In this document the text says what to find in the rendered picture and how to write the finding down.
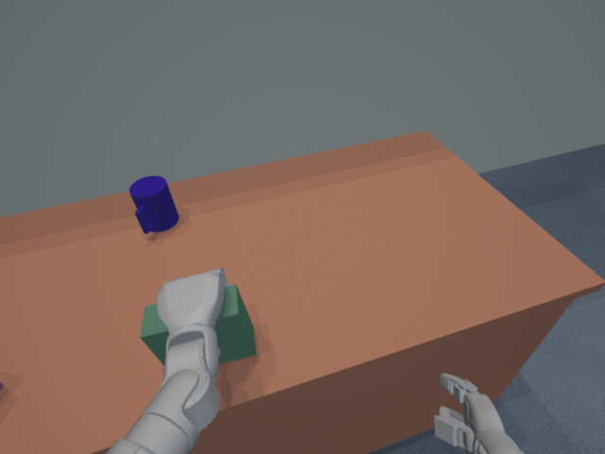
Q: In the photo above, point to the robot left forearm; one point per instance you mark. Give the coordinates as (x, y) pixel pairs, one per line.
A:
(186, 402)

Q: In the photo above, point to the robot left hand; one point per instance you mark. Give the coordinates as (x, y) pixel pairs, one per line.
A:
(195, 299)

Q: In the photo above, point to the table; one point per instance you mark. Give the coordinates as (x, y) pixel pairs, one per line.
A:
(367, 272)

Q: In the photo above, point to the sponge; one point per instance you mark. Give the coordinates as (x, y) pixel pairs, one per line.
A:
(234, 329)

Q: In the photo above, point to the robot right forearm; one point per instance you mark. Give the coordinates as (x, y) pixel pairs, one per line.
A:
(491, 441)

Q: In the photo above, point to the robot right hand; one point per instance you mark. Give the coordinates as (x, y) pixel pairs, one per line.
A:
(479, 414)

